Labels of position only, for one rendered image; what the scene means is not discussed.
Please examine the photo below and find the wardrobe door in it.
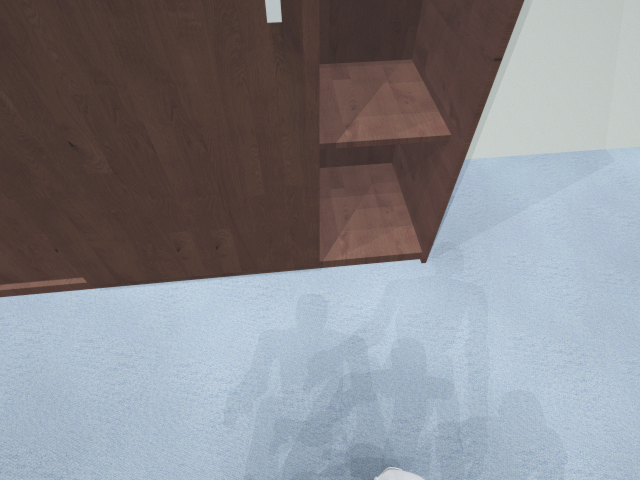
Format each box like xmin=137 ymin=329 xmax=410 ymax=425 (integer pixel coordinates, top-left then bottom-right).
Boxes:
xmin=0 ymin=184 xmax=82 ymax=284
xmin=0 ymin=0 xmax=320 ymax=286

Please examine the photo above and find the robot right shin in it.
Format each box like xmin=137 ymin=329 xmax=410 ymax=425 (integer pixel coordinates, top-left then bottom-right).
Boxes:
xmin=378 ymin=467 xmax=403 ymax=477

